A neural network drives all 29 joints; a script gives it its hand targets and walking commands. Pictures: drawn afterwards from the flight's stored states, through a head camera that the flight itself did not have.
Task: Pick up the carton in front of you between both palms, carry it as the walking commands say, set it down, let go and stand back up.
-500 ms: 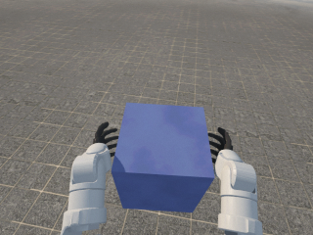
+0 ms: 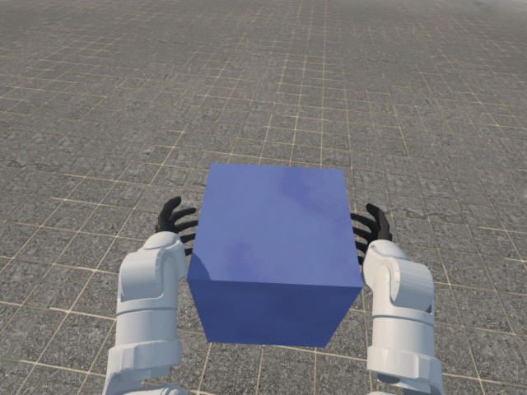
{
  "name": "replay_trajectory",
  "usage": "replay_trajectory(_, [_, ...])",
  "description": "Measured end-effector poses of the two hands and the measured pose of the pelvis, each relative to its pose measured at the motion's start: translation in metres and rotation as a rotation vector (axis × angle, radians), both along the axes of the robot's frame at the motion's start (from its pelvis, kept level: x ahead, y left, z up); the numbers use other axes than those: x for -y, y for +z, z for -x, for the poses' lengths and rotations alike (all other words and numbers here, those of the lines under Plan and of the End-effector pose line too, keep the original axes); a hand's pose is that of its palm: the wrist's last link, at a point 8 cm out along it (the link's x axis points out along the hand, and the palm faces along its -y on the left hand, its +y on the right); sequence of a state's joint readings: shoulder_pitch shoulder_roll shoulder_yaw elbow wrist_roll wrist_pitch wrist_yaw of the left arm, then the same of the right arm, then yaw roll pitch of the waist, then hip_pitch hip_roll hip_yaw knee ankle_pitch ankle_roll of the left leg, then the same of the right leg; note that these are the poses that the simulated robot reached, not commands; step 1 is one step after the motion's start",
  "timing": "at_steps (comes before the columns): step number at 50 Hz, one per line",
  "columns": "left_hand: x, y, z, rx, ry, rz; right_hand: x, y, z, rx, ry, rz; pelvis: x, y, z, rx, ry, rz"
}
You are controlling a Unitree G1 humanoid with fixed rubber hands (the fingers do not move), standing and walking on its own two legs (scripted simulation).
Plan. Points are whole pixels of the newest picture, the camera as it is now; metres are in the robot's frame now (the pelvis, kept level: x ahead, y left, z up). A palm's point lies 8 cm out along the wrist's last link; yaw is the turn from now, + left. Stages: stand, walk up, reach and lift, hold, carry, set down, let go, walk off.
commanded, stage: carry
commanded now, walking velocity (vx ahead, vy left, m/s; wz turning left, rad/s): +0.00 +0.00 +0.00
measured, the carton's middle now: (271, 260) +0.34 +0.00 +0.04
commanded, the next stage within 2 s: none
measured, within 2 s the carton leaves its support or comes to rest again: neither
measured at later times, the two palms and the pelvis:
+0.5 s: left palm (169, 247) +0.31 +0.15 +0.10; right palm (378, 254) +0.31 -0.16 +0.11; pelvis -0.01 +0.00 +0.00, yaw +0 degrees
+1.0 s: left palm (170, 246) +0.31 +0.15 +0.11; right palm (380, 253) +0.31 -0.16 +0.11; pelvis -0.01 +0.00 +0.00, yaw +0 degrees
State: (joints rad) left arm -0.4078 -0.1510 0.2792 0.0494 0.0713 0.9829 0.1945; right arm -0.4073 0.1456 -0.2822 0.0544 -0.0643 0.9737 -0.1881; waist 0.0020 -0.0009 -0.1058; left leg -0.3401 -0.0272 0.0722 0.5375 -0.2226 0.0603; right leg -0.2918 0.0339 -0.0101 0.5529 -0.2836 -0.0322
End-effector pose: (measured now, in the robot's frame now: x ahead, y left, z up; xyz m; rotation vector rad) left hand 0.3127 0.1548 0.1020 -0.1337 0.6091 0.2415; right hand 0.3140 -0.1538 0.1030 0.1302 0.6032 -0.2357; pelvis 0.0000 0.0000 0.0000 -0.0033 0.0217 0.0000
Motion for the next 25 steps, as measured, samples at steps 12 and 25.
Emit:
replay_trajectory(12, [0.0011,0.0022,0.0052,-0.003,0.0,0.002,0.0007,0.0022,0.0049,-0.003,0.001,-0.002,0.001,0.0001,0.0064,0.001,0.001,0.0])
replay_trajectory(25, [0.002,0.0028,0.0071,-0.005,-0.001,0.004,0.0013,0.0029,0.0068,-0.005,0.001,-0.003,0.0017,-0.0001,0.0093,0.002,0.001,-0.001])
